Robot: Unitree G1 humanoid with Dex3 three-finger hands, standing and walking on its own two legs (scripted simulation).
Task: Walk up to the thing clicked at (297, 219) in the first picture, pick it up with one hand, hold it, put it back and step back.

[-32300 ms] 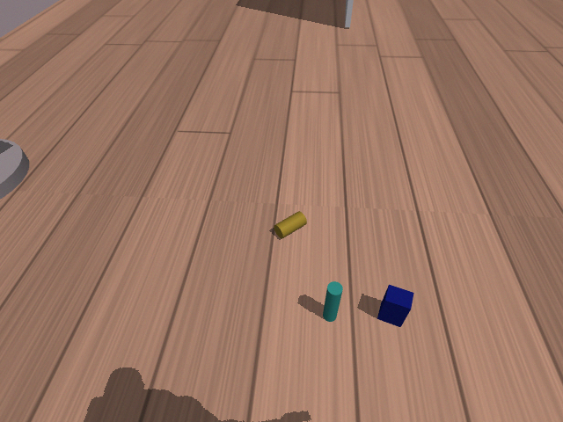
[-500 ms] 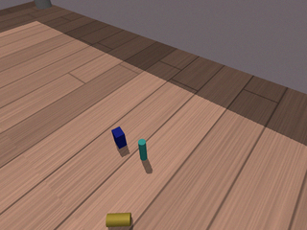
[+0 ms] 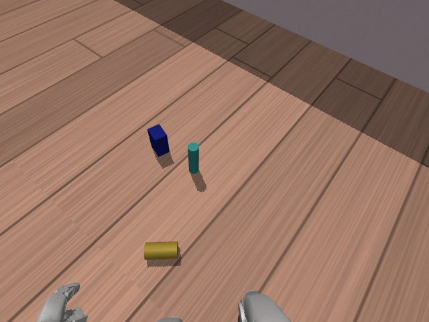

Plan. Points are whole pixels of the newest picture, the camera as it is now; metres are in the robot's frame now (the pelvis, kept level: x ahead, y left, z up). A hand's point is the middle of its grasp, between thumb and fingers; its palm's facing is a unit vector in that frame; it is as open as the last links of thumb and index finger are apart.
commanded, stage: walk up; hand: left
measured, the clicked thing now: (161, 250) +0.43 +0.20 -0.71
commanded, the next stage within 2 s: none
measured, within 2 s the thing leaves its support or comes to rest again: neither
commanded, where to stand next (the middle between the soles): +0.08 -0.05 m, yaw +1 degrees
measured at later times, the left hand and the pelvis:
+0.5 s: hand out of the picture +0.04 +0.23 -0.12, palm faces -0.07 -0.91 -0.40, open 7.4 cm; pelvis -0.09 -0.02 +0.01, yaw -4 degrees
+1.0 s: hand out of the picture -0.15 +0.24 -0.15, palm faces -0.10 -0.92 -0.38, open 7.4 cm; pelvis -0.22 -0.04 +0.01, yaw -6 degrees
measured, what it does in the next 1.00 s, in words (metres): walks backwards: right foot, then left foot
